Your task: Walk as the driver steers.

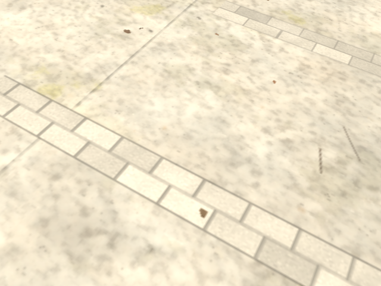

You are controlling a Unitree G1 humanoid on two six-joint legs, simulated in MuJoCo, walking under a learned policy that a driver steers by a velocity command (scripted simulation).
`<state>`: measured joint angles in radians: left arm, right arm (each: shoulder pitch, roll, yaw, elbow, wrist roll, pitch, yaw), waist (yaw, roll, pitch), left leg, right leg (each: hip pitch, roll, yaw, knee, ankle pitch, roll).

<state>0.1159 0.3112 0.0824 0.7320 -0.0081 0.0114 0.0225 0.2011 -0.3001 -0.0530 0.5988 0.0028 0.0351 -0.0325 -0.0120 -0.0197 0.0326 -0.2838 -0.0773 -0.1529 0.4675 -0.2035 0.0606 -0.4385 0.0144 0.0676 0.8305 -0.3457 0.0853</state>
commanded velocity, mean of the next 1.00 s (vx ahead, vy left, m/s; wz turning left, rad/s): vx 0.41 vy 0.00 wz -0.03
